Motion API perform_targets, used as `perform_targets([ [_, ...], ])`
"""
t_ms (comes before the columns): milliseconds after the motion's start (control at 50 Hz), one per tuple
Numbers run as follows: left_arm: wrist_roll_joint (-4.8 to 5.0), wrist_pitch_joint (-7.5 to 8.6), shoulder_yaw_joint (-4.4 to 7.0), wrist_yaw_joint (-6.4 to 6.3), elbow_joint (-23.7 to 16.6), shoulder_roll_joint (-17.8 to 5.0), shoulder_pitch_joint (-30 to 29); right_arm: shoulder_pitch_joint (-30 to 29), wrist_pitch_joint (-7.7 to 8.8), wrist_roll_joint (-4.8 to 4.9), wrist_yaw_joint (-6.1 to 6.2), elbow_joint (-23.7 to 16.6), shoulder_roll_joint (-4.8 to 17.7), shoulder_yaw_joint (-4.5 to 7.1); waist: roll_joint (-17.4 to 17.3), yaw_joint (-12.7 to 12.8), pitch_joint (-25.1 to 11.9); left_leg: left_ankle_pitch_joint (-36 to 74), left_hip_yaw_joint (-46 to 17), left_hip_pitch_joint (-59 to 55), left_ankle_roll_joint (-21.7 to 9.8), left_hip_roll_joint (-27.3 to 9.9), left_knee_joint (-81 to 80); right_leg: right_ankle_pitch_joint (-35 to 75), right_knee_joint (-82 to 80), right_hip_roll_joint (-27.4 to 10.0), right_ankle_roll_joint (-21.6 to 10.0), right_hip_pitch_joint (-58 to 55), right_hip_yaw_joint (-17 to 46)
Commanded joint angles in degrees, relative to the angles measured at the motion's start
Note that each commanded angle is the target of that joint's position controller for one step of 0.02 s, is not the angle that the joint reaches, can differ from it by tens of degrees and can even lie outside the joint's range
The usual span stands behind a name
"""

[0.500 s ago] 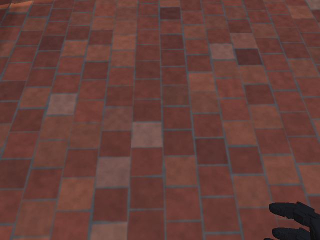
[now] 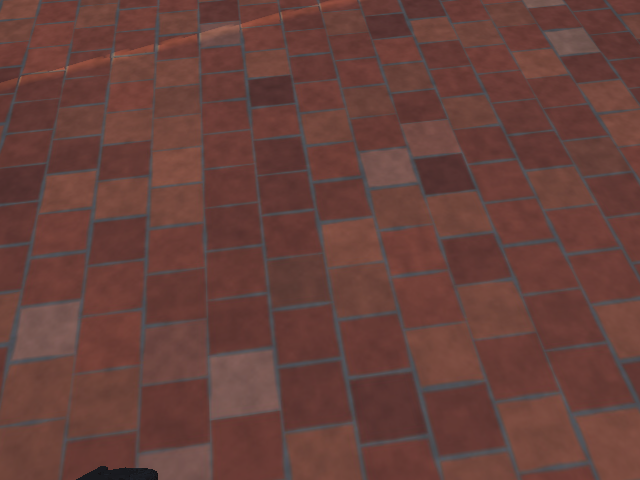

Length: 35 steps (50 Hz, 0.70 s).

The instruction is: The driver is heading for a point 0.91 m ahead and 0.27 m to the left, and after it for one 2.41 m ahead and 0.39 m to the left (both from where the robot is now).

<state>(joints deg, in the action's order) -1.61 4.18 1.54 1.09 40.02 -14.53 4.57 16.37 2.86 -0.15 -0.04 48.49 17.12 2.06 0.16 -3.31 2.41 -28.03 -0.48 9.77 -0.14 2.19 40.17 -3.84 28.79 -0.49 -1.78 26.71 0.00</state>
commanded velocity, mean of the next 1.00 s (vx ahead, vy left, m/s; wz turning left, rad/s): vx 0.10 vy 0.00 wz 0.00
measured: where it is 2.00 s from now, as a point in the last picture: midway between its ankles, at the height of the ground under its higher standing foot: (286, 382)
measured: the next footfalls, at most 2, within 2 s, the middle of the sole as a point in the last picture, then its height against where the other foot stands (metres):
left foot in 0.22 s outside the picture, level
left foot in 1.44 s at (258, 448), level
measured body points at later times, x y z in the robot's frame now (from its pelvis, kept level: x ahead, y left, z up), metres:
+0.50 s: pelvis +0.08 +0.02 +0.01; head +0.08 +0.02 +0.46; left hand +0.18 +0.27 -0.12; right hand +0.15 -0.24 -0.13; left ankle +0.05 +0.14 -0.73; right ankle +0.12 -0.11 -0.73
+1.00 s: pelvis +0.15 -0.01 +0.00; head +0.16 -0.02 +0.45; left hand +0.21 +0.27 -0.13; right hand +0.16 -0.28 -0.15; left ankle +0.05 +0.13 -0.69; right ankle +0.14 -0.10 -0.73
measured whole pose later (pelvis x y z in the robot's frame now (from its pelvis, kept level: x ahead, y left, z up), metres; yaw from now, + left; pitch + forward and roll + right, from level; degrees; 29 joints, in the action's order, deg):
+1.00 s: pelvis +0.15 -0.01 +0.00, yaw +0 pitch -1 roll +0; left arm 1.1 5.0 4.0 0.8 60.0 -14.3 12.8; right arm 18.5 2.9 1.8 1.2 59.0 15.4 2.8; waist -2.2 0.2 1.0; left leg -27.6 -2.4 12.1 -0.4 -1.4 48.7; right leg -18.0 32.8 1.2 -3.2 13.6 -4.0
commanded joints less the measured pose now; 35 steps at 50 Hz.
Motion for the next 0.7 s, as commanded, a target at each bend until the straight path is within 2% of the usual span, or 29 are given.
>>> perform_targets([
  [20, 1.21, -1.20, 1.74, -0.14, -0.37, -6.56, 10.78, 5.75, -0.84, 1.08, -0.14, -1.93, 6.60, 0.85, 7.82, 5.06, -19.27, -11.92, -5.23, 19.04, 2.67, -3.00, 22.95, 30.19, -3.81, -19.33, -15.35, -33.37, 23.14],
  [40, 1.22, -1.49, 1.49, -0.04, -0.60, -6.11, 7.18, 2.56, -2.02, 1.13, 0.38, -2.32, 6.25, 1.02, 4.84, 4.34, -14.42, -9.70, -4.39, 20.06, 3.18, -4.36, 22.09, 20.50, -6.28, -17.41, -13.30, -27.46, 20.87],
  [60, 1.06, -1.70, 1.40, -0.02, -0.83, -6.19, 3.32, 1.14, -3.27, 0.68, 0.93, -2.66, 5.72, 1.12, 4.44, 2.98, -10.67, -7.14, -4.30, 18.47, 3.65, -5.78, 18.23, 11.66, -8.97, -16.16, -11.78, -20.53, 18.96],
  [80, 0.60, -2.01, 1.61, -0.15, -0.94, -6.73, 0.48, 0.96, -4.31, 0.44, 1.44, -2.67, 5.19, 1.12, 6.47, 1.64, -8.75, -4.59, -3.69, 14.45, 4.07, -6.42, 13.27, 4.33, -11.41, -14.09, -10.35, -14.44, 16.80],
  [100, 0.10, -2.36, 1.85, -0.26, -0.86, -7.13, -1.36, 1.91, -4.88, 0.31, 1.84, -1.97, 4.17, 0.91, 8.13, 0.86, -7.55, -2.42, -2.09, 10.08, 4.37, -5.51, 9.45, 1.04, -12.94, -12.14, -9.76, -9.64, 14.21],
  [140, -0.13, -2.61, 1.88, -0.65, -0.18, -6.69, -1.67, 3.69, -5.00, -0.11, 2.14, -0.38, 3.10, 0.73, 8.71, 0.60, -8.60, 4.53, -0.78, 4.00, 3.83, -4.81, 2.83, -2.45, -13.47, -10.57, -9.49, -7.02, 11.10],
  [180, 0.70, -2.82, 1.75, -1.02, 0.79, -6.24, -2.00, 4.32, -4.81, -0.47, 1.89, 0.80, 2.47, 0.72, 7.52, -0.06, -9.01, 14.55, 0.77, -1.55, 2.49, -4.02, -5.50, -10.94, -12.87, -9.36, -8.14, -5.13, 9.04],
  [200, 0.98, -2.91, 1.50, -1.13, 1.51, -5.49, -1.23, 3.77, -4.75, -1.04, 1.72, 0.93, 2.38, 0.72, 6.88, 0.01, -8.47, 17.08, 1.24, -3.71, 1.60, -3.64, -8.53, -17.84, -12.76, -8.19, -6.30, -3.73, 8.30],
  [220, 0.86, -2.91, 1.00, -1.12, 2.62, -4.14, 0.34, 2.29, -4.69, -1.83, 1.69, 0.22, 2.96, 0.69, 5.50, 0.46, -6.68, 18.43, -0.67, -4.12, 0.35, -5.16, -11.45, -24.14, -12.60, -6.71, -3.43, -2.13, 7.76],
  [240, 0.44, -2.99, 0.87, -1.13, 3.33, -3.93, 1.33, 0.37, -4.58, -1.91, 1.95, -1.13, 5.00, 0.84, 2.78, 1.73, -3.73, 14.82, -4.58, -1.30, -1.41, -8.67, -15.78, -26.82, -10.36, -4.75, -0.90, -1.82, 6.52],
  [260, 0.57, -3.13, 1.12, -1.23, 3.23, -3.78, 2.79, -1.71, -4.45, -0.99, 2.10, -0.31, 7.78, 1.61, -5.18, 4.66, -0.97, 1.58, -4.89, 8.58, -3.28, -8.48, -17.09, -21.88, -8.89, -1.28, 1.04, -7.19, 2.53],
  [280, 0.26, -3.17, 1.20, -1.55, 3.64, -4.52, 1.37, -3.46, -3.78, -0.94, 1.96, -0.56, 5.16, 1.06, -6.00, 3.83, 0.26, -3.41, -4.86, 13.67, -2.89, -7.51, -19.61, -16.69, -5.65, -0.87, 1.82, -12.53, 1.94],
  [300, 0.51, -3.13, 1.42, -1.79, 3.96, -4.53, 1.65, -4.22, -3.07, -1.25, 1.97, -0.18, 3.60, 0.57, -6.69, 4.36, 0.20, -2.17, -4.86, 14.77, -1.79, -7.53, -20.50, -13.14, -4.22, -0.90, 1.43, -14.82, 1.72],
  [340, 0.62, -3.27, 1.59, -2.20, 5.43, -4.76, 3.03, -4.42, -1.80, -0.91, 1.80, 0.36, 3.22, 0.42, -5.62, 4.32, -0.34, 5.05, -3.92, 12.39, -0.29, -6.85, -19.19, -8.40, -3.32, -1.27, 0.36, -15.33, 2.02],
  [380, 0.77, -3.15, 1.59, -2.14, 6.60, -4.30, 3.43, -2.39, -1.18, -0.47, 1.77, 1.53, 3.46, 0.40, -3.47, 3.60, -1.84, 11.06, -3.27, 9.08, -0.09, -6.50, -17.24, -3.81, -2.90, -1.45, -0.08, -15.34, 2.03],
  [520, 1.39, -3.62, 1.88, -2.26, 10.43, -4.46, 3.64, -1.27, -1.56, -0.10, 1.85, 3.97, 3.23, 0.19, -0.50, 2.87, -3.79, 21.57, -2.00, 4.92, -0.63, -5.58, -15.29, 6.00, -1.32, -1.64, 0.25, -17.64, 1.69],
  [700, 1.62, -4.78, 2.12, -3.17, 14.93, -5.13, 3.38, -1.77, -1.90, -0.04, 1.62, 6.84, 2.51, -0.03, -0.43, 3.13, -3.22, 25.31, -1.14, 3.37, -0.75, -4.94, -16.29, 7.44, -1.55, -1.84, 0.64, -19.34, 1.67],
])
